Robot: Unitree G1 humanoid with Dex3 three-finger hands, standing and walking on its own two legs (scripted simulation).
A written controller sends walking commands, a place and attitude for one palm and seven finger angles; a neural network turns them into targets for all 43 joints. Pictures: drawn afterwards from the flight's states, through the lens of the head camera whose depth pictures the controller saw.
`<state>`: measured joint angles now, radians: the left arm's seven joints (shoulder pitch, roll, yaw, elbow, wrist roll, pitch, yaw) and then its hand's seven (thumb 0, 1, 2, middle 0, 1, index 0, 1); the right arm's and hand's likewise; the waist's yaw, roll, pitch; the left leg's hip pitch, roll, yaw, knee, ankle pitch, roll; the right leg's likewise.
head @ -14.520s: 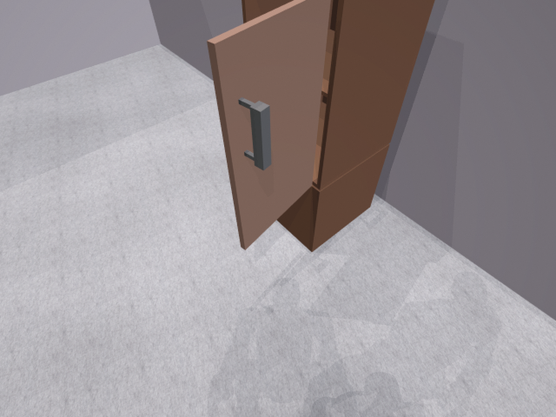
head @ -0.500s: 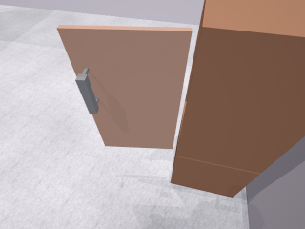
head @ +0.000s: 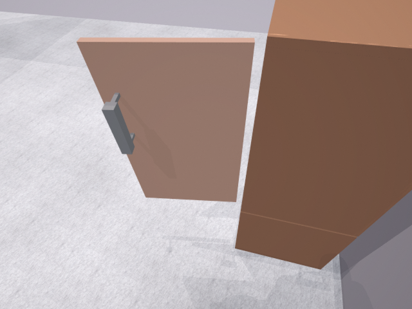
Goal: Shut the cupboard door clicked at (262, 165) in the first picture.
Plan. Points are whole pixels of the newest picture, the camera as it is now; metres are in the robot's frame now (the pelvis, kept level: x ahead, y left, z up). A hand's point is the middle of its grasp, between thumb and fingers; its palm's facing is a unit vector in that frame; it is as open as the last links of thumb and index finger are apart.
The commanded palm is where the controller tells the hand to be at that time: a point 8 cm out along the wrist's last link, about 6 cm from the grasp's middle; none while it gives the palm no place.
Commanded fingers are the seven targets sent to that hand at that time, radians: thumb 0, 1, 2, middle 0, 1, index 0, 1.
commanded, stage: come to a stop and stand still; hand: left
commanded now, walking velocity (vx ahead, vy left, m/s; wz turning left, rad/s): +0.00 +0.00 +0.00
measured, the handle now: (122, 124) +0.50 +0.23 +0.07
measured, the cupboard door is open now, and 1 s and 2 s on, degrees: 100 100 100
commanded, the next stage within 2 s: look again from close up in 0.42 s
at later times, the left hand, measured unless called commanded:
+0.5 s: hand out of the picture +0.00 +0.16 -0.16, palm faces +0.00 -0.98 -0.21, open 7.3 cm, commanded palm none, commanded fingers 0.00 0.90 0.90 -0.20 -0.30 -0.20 -0.30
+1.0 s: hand out of the picture +0.02 +0.17 -0.16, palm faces +0.02 -0.98 -0.20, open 7.3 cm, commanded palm none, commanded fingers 0.00 0.90 0.90 -0.20 -0.30 -0.20 -0.30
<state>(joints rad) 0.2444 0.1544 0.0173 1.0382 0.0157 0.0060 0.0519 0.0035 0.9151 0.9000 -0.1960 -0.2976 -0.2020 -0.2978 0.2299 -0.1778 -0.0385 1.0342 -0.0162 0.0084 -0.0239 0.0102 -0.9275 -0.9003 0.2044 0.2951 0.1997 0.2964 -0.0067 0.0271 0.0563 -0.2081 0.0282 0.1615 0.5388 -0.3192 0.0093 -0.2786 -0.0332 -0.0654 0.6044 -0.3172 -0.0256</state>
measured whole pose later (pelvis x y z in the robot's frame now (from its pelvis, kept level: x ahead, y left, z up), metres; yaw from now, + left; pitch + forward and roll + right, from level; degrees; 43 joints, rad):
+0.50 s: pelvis -0.01 -0.02 +0.01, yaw +0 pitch +0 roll +1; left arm 0.27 0.17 -0.01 1.07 0.01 -0.01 0.02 0.01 0.92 0.90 -0.20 -0.30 -0.20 -0.30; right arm 0.35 -0.17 0.02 1.10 -0.03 0.00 -0.01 0.00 -0.91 -0.90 0.20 0.29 0.20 0.30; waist -0.02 0.01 0.03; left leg -0.19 0.05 0.14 0.43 -0.24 -0.01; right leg -0.24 0.00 -0.09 0.46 -0.23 -0.05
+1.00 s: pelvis +0.02 +0.00 +0.01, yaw +0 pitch +0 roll +1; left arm 0.28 0.15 -0.01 1.13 0.01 -0.02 0.03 0.01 0.92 0.90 -0.20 -0.30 -0.20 -0.30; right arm 0.27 -0.15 0.02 1.14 -0.02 -0.03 -0.03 0.01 -0.92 -0.90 0.20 0.30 0.20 0.30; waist 0.01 0.01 0.03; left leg -0.12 0.03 0.15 0.39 -0.27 0.00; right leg -0.18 -0.01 -0.08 0.45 -0.27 -0.03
